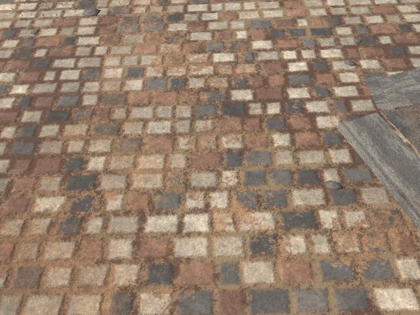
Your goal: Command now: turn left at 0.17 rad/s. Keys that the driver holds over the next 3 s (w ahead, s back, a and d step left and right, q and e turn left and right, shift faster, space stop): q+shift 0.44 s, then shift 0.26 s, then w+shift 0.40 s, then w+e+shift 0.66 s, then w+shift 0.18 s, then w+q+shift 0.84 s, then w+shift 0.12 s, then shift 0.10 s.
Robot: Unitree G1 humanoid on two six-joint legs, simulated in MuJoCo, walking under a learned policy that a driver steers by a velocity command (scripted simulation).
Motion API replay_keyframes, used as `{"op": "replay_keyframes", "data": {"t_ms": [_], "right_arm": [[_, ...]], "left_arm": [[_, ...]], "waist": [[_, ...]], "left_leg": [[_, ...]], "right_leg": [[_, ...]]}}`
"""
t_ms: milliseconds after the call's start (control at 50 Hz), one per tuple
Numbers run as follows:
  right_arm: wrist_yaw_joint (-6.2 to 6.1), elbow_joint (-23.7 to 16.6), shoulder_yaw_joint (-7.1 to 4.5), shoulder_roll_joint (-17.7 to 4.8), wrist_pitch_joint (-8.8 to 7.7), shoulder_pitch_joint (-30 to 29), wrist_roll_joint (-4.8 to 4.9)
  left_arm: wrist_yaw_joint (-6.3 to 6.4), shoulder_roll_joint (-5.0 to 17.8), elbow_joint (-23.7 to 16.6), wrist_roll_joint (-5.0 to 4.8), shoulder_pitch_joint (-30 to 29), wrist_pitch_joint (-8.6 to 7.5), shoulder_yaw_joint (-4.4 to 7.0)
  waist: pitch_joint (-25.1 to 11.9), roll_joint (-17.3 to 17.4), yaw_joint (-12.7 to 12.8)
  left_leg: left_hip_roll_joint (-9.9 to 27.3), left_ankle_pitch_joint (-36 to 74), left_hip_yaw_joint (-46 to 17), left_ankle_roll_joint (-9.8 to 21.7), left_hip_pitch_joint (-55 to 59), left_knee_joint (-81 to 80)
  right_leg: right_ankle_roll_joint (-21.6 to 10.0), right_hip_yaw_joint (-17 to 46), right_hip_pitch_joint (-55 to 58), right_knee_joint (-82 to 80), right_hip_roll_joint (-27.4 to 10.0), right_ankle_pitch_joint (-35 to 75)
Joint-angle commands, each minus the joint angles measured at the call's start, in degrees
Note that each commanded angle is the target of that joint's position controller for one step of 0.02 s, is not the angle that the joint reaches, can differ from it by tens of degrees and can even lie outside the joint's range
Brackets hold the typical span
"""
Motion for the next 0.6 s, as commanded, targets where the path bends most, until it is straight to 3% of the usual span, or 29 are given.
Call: {"op": "replay_keyframes", "data": {"t_ms": [20, 60, 160, 220, 260, 280, 300, 320, 340, 360, 380, 400, 420, 480, 600], "right_arm": [[-0.2, -2.82, -1.4, -5.61, 0.29, 1.62, 1.02], [-0.31, -4.11, -1.76, -6.57, 0.7, 0.17, 1.53], [0.46, -6.57, -1.38, -4.63, 1.58, -1.36, 1.46], [1.48, -7.41, -1.79, -4.97, 1.75, 0.33, 1.55], [1.87, -6.64, -2.34, -4.83, 1.84, 4.1, 1.58], [1.34, -6.0, -3.33, -6.84, 1.63, 6.4, 1.1], [0.08, -7.22, -5.6, -15.43, 1.0, 8.16, 0.98], [0.9, -8.78, -5.24, -17.02, -0.66, 8.75, -1.5], [1.47, -9.33, -4.79, -15.01, -2.14, 7.16, -1.86], [1.17, -9.4, -4.59, -13.76, -2.86, 4.97, -0.72], [0.63, -9.9, -4.32, -12.37, -2.64, 2.11, 0.67], [-0.05, -10.53, -3.8, -11.17, -2.11, 0.12, 1.63], [-0.64, -11.17, -3.4, -10.43, -1.61, -0.14, 1.58], [-1.52, -12.04, -2.96, -9.62, -0.99, 0.48, 0.8], [-1.76, -12.09, -2.03, -9.06, -0.1, 0.17, -0.16]], "left_arm": [[0.63, 10.41, -2.42, 0.21, -3.09, -0.85, 3.23], [1.38, 12.4, -1.74, 0.0, -1.62, 0.1, 4.14], [2.11, 12.06, -1.45, -0.15, -2.82, 0.88, 4.66], [2.07, 13.15, -1.37, -0.88, -3.68, 0.85, 5.23], [1.97, 12.99, -1.15, -1.92, -4.77, 1.0, 5.39], [1.69, 11.04, 0.0, -2.05, -1.98, 1.02, 5.16], [1.46, 8.11, -1.54, 0.29, -1.96, 1.04, 4.38], [1.75, 7.92, -5.55, 0.46, -10.55, 0.54, 3.97], [1.87, 9.74, -5.36, -0.38, -10.41, 0.24, 4.45], [1.92, 10.29, -4.95, -0.94, -9.23, -0.16, 4.71], [2.19, 10.98, -3.79, -0.63, -7.68, -0.37, 5.05], [2.37, 11.8, -3.41, -0.32, -6.74, -0.48, 5.39], [2.09, 11.31, -3.07, -0.46, -6.15, -0.62, 5.35], [1.57, 10.19, -1.37, -1.1, -3.36, -0.52, 4.95], [1.6, 10.19, -0.95, -1.4, -3.48, -0.11, 4.59]], "waist": [[-6.08, -11.43, 0.94], [-5.02, -11.09, 2.22], [-3.89, -10.33, 2.55], [-5.39, -10.49, 1.46], [-6.2, -8.99, -0.91], [-5.75, -3.29, -1.04], [-4.45, 15.13, -0.04], [-6.33, 16.67, -2.74], [-6.99, 8.46, -2.39], [-6.1, 5.23, -0.62], [-5.62, 1.46, 0.9], [-5.87, 1.83, 1.8], [-6.8, 2.95, 2.07], [-8.79, 2.6, 1.76], [-6.01, 5.83, 0.06]], "left_leg": [[0.11, 2.75, -0.2, -0.57, -0.75, 2.83], [0.19, 1.51, 0.43, -0.13, -3.75, 5.8], [2.2, 2.66, 1.91, 1.29, -4.92, 3.47], [1.71, 4.94, 3.83, 3.18, -1.57, -2.44], [-0.57, 12.91, 6.26, 5.73, 4.69, -12.82], [-1.31, 21.4, 2.56, 8.3, 9.91, -19.77], [12.41, 46.66, -19.8, 15.15, 18.51, -24.91], [18.81, 50.15, -35.25, 25.82, 17.09, -28.23], [17.77, 45.89, -31.34, 25.68, 18.86, -28.64], [14.59, 42.35, -27.08, 22.68, 18.74, -27.95], [12.05, 39.86, -23.91, 19.72, 18.89, -27.1], [10.47, 40.09, -22.03, 18.19, 18.05, -26.91], [9.03, 41.52, -21.14, 17.64, 17.06, -26.88], [7.9, 43.77, -18.91, 17.56, 18.95, -26.36], [6.93, 36.5, -19.52, 17.45, 15.4, -26.42]], "right_leg": [[-11.09, 6.46, 4.96, -4.92, -14.4, 32.07], [-12.57, 7.07, 5.36, -5.52, -16.68, 28.21], [-12.29, 4.93, 5.81, -6.53, -19.68, 22.13], [-9.99, 2.16, 6.87, -3.75, -20.53, 23.31], [-6.07, -1.92, 4.78, 2.05, -19.09, 19.01], [-1.85, -5.9, 0.28, 10.36, -15.34, 9.33], [4.63, -11.08, -16.52, 29.21, -6.9, -13.77], [5.58, -0.03, -25.76, 40.99, 1.55, -27.28], [4.69, 4.63, -28.04, 45.83, -0.11, -24.78], [3.62, 5.96, -28.5, 45.4, -1.06, -19.06], [3.53, 6.34, -28.83, 43.24, -2.09, -14.06], [3.9, 6.72, -27.27, 40.99, -2.49, -10.8], [4.5, 6.43, -24.92, 41.15, -1.53, -8.35], [6.26, 5.52, -23.36, 37.64, -0.32, -4.18], [7.99, 4.5, -19.53, 28.31, -1.25, -3.29]]}}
